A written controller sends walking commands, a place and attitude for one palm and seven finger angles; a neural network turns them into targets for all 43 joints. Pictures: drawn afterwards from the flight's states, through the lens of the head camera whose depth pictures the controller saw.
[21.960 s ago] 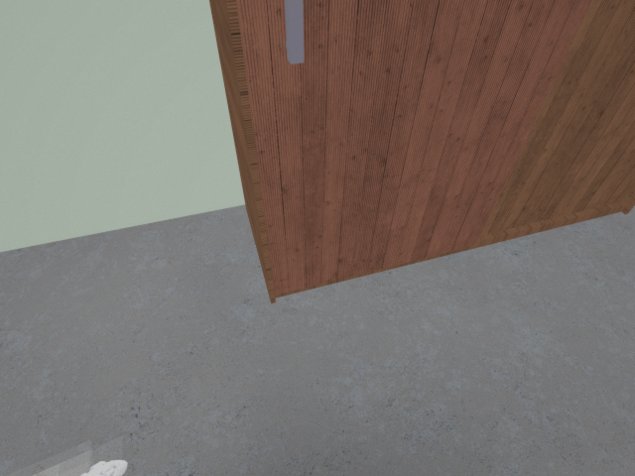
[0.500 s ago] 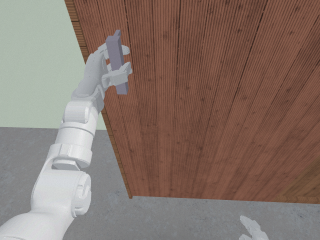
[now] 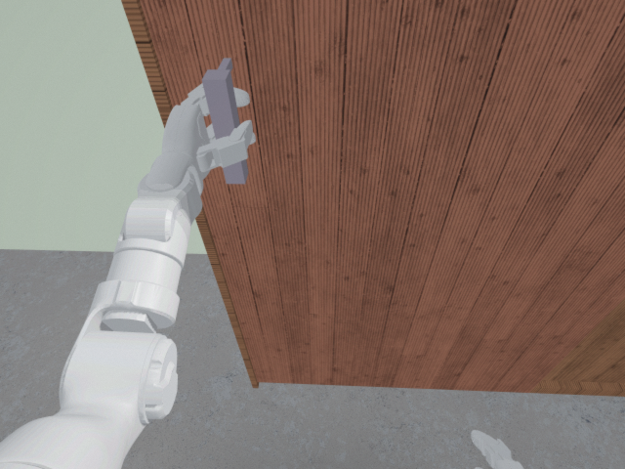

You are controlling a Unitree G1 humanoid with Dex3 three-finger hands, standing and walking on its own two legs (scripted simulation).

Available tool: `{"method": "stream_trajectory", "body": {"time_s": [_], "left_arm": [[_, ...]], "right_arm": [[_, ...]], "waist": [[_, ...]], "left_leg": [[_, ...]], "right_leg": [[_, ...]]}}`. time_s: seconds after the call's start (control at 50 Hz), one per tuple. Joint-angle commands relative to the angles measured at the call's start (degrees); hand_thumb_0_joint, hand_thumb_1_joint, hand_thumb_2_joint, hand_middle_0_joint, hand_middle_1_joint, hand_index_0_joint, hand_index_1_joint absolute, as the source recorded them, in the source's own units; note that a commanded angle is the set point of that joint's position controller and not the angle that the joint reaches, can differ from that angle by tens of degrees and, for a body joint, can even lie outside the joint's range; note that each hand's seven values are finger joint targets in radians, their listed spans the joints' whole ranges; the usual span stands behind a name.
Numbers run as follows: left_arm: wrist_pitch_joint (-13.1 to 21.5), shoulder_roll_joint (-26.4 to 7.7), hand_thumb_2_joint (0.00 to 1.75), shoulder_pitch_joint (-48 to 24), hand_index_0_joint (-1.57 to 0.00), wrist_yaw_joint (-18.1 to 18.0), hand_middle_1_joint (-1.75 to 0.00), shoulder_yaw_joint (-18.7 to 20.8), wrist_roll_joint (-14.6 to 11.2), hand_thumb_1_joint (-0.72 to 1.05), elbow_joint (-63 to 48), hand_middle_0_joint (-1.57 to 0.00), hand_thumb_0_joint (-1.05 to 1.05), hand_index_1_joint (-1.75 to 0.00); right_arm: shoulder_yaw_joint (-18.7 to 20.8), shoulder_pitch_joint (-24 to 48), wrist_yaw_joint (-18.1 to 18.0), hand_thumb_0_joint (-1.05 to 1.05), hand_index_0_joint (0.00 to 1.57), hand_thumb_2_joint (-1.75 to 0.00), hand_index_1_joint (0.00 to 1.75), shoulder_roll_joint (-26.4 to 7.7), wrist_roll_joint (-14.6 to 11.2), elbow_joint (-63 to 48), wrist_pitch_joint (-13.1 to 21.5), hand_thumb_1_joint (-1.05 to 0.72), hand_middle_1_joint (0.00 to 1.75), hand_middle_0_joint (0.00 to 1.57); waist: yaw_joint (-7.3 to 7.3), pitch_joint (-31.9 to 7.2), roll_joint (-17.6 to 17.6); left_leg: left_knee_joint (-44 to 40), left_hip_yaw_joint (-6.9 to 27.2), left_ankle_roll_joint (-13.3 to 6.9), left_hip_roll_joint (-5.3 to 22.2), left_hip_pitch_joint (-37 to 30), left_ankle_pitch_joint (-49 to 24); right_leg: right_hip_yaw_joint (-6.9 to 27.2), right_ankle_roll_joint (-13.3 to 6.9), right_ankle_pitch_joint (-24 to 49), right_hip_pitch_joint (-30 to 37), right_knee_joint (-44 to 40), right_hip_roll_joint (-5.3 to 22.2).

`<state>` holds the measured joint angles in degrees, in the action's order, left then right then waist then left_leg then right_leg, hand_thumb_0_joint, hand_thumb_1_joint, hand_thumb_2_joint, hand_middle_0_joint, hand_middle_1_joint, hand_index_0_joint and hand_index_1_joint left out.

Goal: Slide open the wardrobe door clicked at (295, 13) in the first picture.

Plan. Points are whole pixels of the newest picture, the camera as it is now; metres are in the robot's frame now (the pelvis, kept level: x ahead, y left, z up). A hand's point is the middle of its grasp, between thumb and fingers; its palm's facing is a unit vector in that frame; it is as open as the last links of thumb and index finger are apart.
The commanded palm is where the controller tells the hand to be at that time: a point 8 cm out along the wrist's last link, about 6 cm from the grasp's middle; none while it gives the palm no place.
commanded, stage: grip the handle and tug to test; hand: left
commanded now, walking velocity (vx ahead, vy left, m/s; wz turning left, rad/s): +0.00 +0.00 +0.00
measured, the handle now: (231, 122) +0.49 +0.13 +0.22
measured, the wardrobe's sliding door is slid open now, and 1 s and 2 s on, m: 0.00 0.00 0.02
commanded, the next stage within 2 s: tug the door sideways, standing still in 0.26 s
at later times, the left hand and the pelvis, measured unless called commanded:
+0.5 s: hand (238, 143) +0.44 +0.11 +0.22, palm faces -0.01 -1.00 +0.00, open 6.2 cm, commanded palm +0.42 +0.15 +0.22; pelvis +0.03 +0.00 +0.00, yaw +0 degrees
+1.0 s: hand (241, 143) +0.44 +0.11 +0.22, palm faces +0.05 -1.00 -0.05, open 6.3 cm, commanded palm +0.41 +0.10 +0.22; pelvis +0.01 +0.01 +0.00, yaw +3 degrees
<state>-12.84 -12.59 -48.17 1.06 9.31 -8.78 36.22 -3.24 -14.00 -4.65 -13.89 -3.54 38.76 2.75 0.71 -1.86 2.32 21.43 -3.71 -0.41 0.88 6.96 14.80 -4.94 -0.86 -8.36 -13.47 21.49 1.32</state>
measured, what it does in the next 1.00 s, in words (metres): stands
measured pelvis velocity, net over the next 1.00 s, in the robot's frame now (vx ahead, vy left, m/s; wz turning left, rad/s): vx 0.01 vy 0.01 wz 0.06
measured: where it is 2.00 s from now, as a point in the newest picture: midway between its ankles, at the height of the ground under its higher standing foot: outside the picture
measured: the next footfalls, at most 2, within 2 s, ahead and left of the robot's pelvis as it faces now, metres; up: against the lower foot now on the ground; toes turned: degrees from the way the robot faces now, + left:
none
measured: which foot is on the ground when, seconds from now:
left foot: down 0.00-1.00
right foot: down 0.00-1.00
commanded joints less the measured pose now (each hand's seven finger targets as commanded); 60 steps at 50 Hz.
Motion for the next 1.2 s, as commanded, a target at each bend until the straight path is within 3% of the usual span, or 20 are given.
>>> {"method": "stream_trajectory", "body": {"time_s": [0.0,0.04,0.1,0.14,0.16,0.2,0.22,0.26,0.3,0.32,0.34,0.36,0.44,0.48,0.52,0.66,0.7,0.86,0.9,1.18], "left_arm": [[4.2,-8.3,0.9,-26.3,-0.45,1.0,-1.4,2.0,-0.8,0.9,-16.5,-0.45,0.0,-1.4],[3.6,-9.1,0.9,-25.1,-0.45,1.1,-1.4,2.1,-0.7,0.9,-17.0,-0.45,0.0,-1.4],[2.7,-7.4,0.9,-22.3,-0.45,1.3,-1.4,1.7,-1.0,0.9,-21.3,-0.45,0.0,-1.4],[2.3,-6.0,0.9,-20.3,-0.45,1.2,-1.4,0.5,-1.0,0.9,-24.2,-0.45,0.0,-1.4],[1.5,-5.9,0.9,-18.6,-0.45,1.3,-1.4,0.9,-1.2,0.9,-24.6,-0.45,0.0,-1.4],[0.6,-6.3,0.9,-17.7,-0.45,1.1,-1.4,1.1,-1.0,0.9,-27.5,-0.45,0.0,-1.4],[0.1,-6.7,0.9,-14.5,-0.45,1.0,-1.4,2.1,-1.1,0.9,-28.2,-0.45,0.0,-1.4],[-1.0,-7.4,0.9,-13.2,-0.45,1.0,-1.4,2.7,-1.0,0.9,-31.3,-0.45,0.0,-1.4],[-2.5,-5.6,0.9,-13.0,-0.45,1.2,-1.4,1.3,-1.1,0.9,-32.7,-0.45,0.0,-1.4],[-2.8,-7.1,0.9,-10.9,-0.45,0.9,-1.4,2.8,-1.1,0.9,-33.5,-0.45,0.0,-1.4],[-3.1,-7.3,0.9,-10.3,-0.45,0.9,-1.4,3.0,-1.1,0.9,-35.9,-0.45,0.0,-1.4],[-3.6,-9.3,0.9,-12.8,-0.45,0.7,-1.4,3.9,-0.8,0.9,-35.5,-0.45,0.0,-1.4],[-5.8,-1.8,0.9,-22.6,-0.45,-0.2,-1.4,-3.1,-0.7,0.9,-30.8,-0.45,0.0,-1.4],[-6.2,-0.2,0.9,-25.1,-0.45,-1.3,-1.4,-4.2,-0.3,0.9,-30.1,-0.45,0.0,-1.4],[-6.0,1.7,0.9,-26.0,-0.45,-2.1,-1.4,-5.6,0.2,0.9,-29.6,-0.45,0.0,-1.4],[-4.3,9.1,0.9,-30.6,-0.45,-2.4,-1.4,-11.8,0.0,0.9,-25.9,-0.45,0.0,-1.4],[-3.8,10.3,0.9,-32.8,-0.45,-2.4,-1.4,-13.0,0.1,0.9,-25.1,-0.45,0.0,-1.4],[-0.6,16.5,0.9,-39.9,-0.45,-3.0,-1.4,-18.1,-0.5,0.9,-21.2,-0.45,0.0,-1.4],[0.2,17.2,0.9,-41.3,-0.45,-3.2,-1.4,-18.6,-0.4,0.9,-20.2,-0.45,0.0,-1.4],[4.4,17.0,0.9,-43.6,-0.45,-2.9,-1.4,-17.9,-1.2,0.9,-14.2,-0.45,0.0,-1.4]], "right_arm": [[2.4,6.0,-0.1,0.0,0.2,-0.9,0.3,-6.3,0.0,-8.9,3.1,-0.9,0.3,0.2],[2.4,6.4,-0.2,0.0,0.2,-0.9,0.3,-6.6,-0.1,-9.1,2.7,-0.9,0.3,0.2],[2.6,7.0,0.2,0.0,0.2,-0.9,0.3,-6.3,0.0,-9.9,2.6,-0.9,0.3,0.2],[2.7,7.7,0.3,0.0,0.2,-0.9,0.3,-6.1,0.0,-10.6,2.4,-0.9,0.3,0.2],[2.6,7.8,0.5,0.0,0.2,-0.9,0.3,-6.1,0.0,-10.6,2.2,-0.9,0.3,0.2],[2.8,8.0,0.7,0.0,0.2,-0.9,0.3,-6.3,0.1,-10.8,1.8,-0.9,0.3,0.2],[3.0,8.8,0.6,0.0,0.2,-0.9,0.3,-6.3,0.1,-11.6,1.5,-0.9,0.3,0.2],[2.9,9.2,0.8,0.0,0.2,-0.9,0.3,-6.1,0.1,-11.7,0.9,-0.9,0.3,0.2],[2.8,9.4,1.0,0.0,0.2,-0.9,0.3,-6.0,0.2,-11.7,0.5,-0.9,0.3,0.2],[3.0,9.8,0.9,0.0,0.2,-0.9,0.3,-6.2,0.2,-12.2,0.2,-0.9,0.3,0.2],[2.9,10.0,1.0,0.0,0.2,-0.9,0.3,-6.0,0.3,-12.4,0.0,-0.9,0.3,0.2],[2.8,9.7,0.9,0.0,0.2,-0.9,0.3,-6.1,0.3,-11.8,-0.4,-0.9,0.3,0.2],[2.7,9.3,0.3,0.0,0.2,-0.9,0.3,-5.7,0.2,-10.2,-0.4,-0.9,0.3,0.2],[2.8,8.5,0.3,0.0,0.2,-0.9,0.3,-5.4,0.5,-9.2,0.0,-0.9,0.3,0.2],[2.9,8.5,0.4,0.0,0.2,-0.9,0.3,-5.2,0.6,-8.9,0.1,-0.9,0.3,0.2],[2.5,8.3,1.0,0.0,0.2,-0.9,0.3,-4.6,1.0,-7.8,0.2,-0.9,0.3,0.2],[2.5,8.2,1.2,0.0,0.2,-0.9,0.3,-4.4,1.0,-7.4,0.3,-0.9,0.3,0.2],[2.4,7.1,1.9,0.0,0.2,-0.9,0.3,-4.1,1.3,-5.9,2.1,-0.9,0.3,0.2],[2.6,6.4,2.2,0.0,0.2,-0.9,0.3,-4.1,1.4,-5.2,2.8,-0.9,0.3,0.2],[2.8,4.1,2.5,0.0,0.2,-0.9,0.3,-4.8,1.3,-3.0,6.0,-0.9,0.3,0.2]], "waist": [[-1.17,-18.5,-3.7],[-1.03,-17.7,-4.4],[-1.62,-19.7,-4.6],[-1.84,-20.0,-2.3],[-1.99,-19.7,-3.6],[-1.94,-20.4,-4.6],[-2.88,-20.5,-4.7],[-2.93,-21.2,-3.8],[-2.34,-20.4,-4.8],[-3.12,-20.5,-4.9],[-3.25,-21.6,-3.1],[-2.74,-21.4,-4.1],[0.5,-17.3,-3.8],[0.88,-19.0,-2.6],[0.83,-19.9,-0.6],[2.15,-19.5,-3.3],[2.35,-19.5,-1.2],[3.67,-19.6,-0.9],[3.83,-20.3,0.5],[3.87,-19.3,-1.3]], "left_leg": [[-2.0,2.5,-1.4,-0.8,-0.5,-15.5],[-2.3,2.5,-1.4,-0.7,-0.2,-15.8],[-1.9,2.3,-1.3,-0.7,-1.4,-18.4],[-1.7,2.3,-1.0,-0.6,-2.6,-21.3],[-1.5,2.1,-1.0,-0.6,-2.5,-21.7],[-1.7,2.1,-1.0,-0.6,-2.5,-22.4],[-1.5,2.0,-1.0,-0.6,-2.8,-23.7],[-1.2,1.5,-1.0,-0.6,-3.1,-25.5],[-0.9,1.4,-1.1,-0.7,-3.2,-25.9],[-0.9,1.6,-1.0,-0.7,-3.3,-27.2],[-0.6,1.4,-0.9,-0.7,-3.8,-29.1],[-0.2,1.4,-0.9,-0.7,-3.9,-29.9],[0.7,2.0,-1.1,-0.7,-4.4,-27.2],[1.4,2.4,-0.9,-0.8,-5.6,-27.7],[2.1,2.6,-0.5,-0.8,-6.6,-30.4],[2.5,4.4,-0.2,-0.4,-6.8,-28.9],[3.0,4.7,0.2,-0.3,-7.2,-29.7],[3.3,6.7,1.3,0.3,-8.0,-27.5],[3.8,7.0,1.9,0.4,-8.8,-29.1],[2.9,7.6,2.3,0.0,-5.9,-20.9]], "right_leg": [[2.6,-1.2,13.7,12.6,0.0,-0.8],[2.4,-1.1,13.9,13.0,-0.3,-0.7],[2.3,-1.2,16.9,14.3,0.5,-0.9],[2.1,-1.3,18.8,14.7,0.8,-0.8],[1.9,-1.3,19.6,14.7,0.9,-1.0],[2.0,-1.2,20.8,15.8,1.0,-1.1],[1.9,-1.2,21.6,16.5,1.2,-1.0],[1.9,-1.2,24.1,17.4,1.6,-1.0],[1.8,-1.0,25.4,17.0,1.7,-1.1],[1.6,-1.1,25.9,17.6,1.7,-1.1],[1.8,-1.2,27.7,18.3,2.3,-1.0],[1.8,-1.1,28.9,18.1,2.2,-1.0],[1.3,-0.8,25.4,12.3,1.8,-1.2],[1.2,-0.9,24.6,11.2,2.3,-1.3],[1.1,-1.1,25.2,10.6,2.9,-1.2],[0.6,-1.2,21.6,8.0,3.8,-1.2],[0.7,-1.3,21.0,6.9,4.1,-1.1],[0.2,-1.6,15.5,3.1,4.7,-1.3],[0.2,-1.6,15.2,1.8,5.1,-1.4],[0.0,-1.6,10.3,0.4,5.2,-1.5]]}}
